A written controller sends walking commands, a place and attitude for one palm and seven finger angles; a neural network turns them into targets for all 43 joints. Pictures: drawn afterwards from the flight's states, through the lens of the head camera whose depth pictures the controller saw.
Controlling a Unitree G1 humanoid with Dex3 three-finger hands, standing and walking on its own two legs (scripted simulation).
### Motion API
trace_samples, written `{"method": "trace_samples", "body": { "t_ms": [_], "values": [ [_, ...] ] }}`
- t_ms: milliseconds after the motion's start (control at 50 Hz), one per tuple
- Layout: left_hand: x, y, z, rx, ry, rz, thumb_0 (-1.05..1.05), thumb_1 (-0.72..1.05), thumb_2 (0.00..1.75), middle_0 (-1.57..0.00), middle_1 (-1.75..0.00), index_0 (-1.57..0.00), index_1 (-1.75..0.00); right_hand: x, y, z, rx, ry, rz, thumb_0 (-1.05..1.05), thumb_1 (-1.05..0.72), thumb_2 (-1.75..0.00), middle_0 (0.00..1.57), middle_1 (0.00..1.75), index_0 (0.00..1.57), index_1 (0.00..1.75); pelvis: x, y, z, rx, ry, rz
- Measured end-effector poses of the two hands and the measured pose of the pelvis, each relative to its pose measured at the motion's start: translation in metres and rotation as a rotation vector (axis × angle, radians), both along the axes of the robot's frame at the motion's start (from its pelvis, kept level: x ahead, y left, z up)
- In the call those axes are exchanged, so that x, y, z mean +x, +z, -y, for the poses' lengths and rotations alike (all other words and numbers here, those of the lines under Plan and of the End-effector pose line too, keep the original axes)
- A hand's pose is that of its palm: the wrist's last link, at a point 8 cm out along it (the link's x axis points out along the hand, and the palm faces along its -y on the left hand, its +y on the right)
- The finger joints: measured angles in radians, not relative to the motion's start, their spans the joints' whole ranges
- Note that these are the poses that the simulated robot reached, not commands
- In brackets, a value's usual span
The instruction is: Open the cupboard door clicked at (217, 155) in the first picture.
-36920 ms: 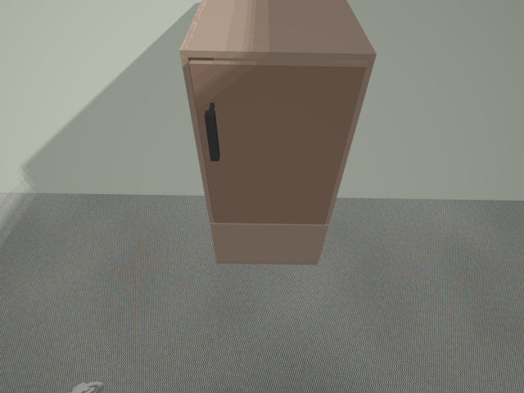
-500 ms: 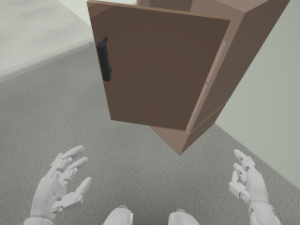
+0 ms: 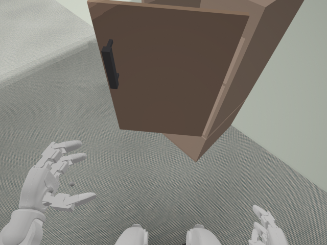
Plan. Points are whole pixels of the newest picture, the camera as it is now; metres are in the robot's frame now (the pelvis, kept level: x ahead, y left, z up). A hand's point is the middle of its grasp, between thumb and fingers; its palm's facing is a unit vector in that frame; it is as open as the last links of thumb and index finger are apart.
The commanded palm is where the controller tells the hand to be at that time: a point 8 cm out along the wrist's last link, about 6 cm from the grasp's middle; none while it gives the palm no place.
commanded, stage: raise the hand with hooked fingers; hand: left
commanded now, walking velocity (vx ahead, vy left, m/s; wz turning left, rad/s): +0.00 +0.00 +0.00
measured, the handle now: (112, 65) +0.61 +0.20 +0.05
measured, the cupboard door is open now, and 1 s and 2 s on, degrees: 40 40 40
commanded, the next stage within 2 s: move the hooked fingers beside the handle in 1.12 s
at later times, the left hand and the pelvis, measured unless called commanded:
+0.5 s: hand (49, 159) +0.28 +0.27 +0.06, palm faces +0.00 -1.00 -0.06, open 13.9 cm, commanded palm +0.26 +0.31 +0.07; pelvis +0.01 +0.00 +0.01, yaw +0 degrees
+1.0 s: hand (51, 151) +0.30 +0.26 +0.07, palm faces -0.01 -1.00 -0.05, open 14.0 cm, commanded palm +0.27 +0.31 +0.07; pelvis +0.01 -0.01 +0.02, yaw +0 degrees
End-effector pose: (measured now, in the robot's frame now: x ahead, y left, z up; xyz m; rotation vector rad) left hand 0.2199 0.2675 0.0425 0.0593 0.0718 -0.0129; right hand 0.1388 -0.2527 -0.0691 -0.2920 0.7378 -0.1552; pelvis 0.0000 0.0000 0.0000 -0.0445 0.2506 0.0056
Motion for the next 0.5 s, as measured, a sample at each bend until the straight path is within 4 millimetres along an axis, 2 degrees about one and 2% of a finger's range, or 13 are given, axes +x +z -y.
{"method": "trace_samples", "body": {
  "t_ms": [120,280,400,500],
  "values": [
    [0.007,0.005,-0.01,-0.002,-0.004,0.013,0.0,-0.19,0.43,-0.28,-1.0,-0.28,-1.0,0.02,0.016,0.002,-0.029,0.016,0.056,0.02,-0.9,-0.89,0.21,0.3,0.2,0.3,0.004,0.004,-0.003,-0.005,0.003,0.01],
    [0.021,0.014,-0.029,0.004,0.011,0.019,-0.01,-0.37,0.35,-0.29,-1.12,-0.3,-1.11,0.041,0.023,-0.016,0.002,0.069,0.084,0.01,-0.9,-0.89,0.21,0.3,0.2,0.3,0.008,0.009,-0.003,-0.009,0.009,0.017],
    [0.031,0.022,-0.042,0.002,0.013,0.02,-0.01,-0.46,0.32,-0.3,-1.17,-0.3,-1.17,0.041,0.02,-0.024,0.025,0.088,0.062,0.01,-0.9,-0.89,0.21,0.3,0.2,0.3,0.012,0.012,-0.002,-0.012,0.011,0.019],
    [0.041,0.026,-0.052,0.0,0.014,0.018,-0.01,-0.49,0.3,-0.3,-1.19,-0.3,-1.19,0.034,0.016,-0.021,0.025,0.081,0.027,0.01,-0.9,-0.89,0.21,0.3,0.2,0.3,0.012,0.014,-0.002,-0.01,0.009,0.021]
  ]
}}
